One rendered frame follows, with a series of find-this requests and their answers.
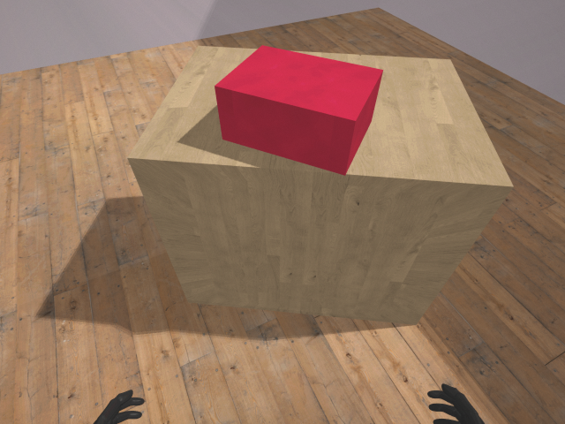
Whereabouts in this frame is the robot right hand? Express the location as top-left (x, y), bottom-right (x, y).
top-left (427, 383), bottom-right (485, 424)

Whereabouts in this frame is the carton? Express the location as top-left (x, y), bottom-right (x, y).
top-left (215, 45), bottom-right (383, 176)

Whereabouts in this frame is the pedestal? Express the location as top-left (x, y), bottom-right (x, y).
top-left (127, 46), bottom-right (514, 325)

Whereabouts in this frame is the robot left hand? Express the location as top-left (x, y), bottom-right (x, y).
top-left (94, 390), bottom-right (145, 424)

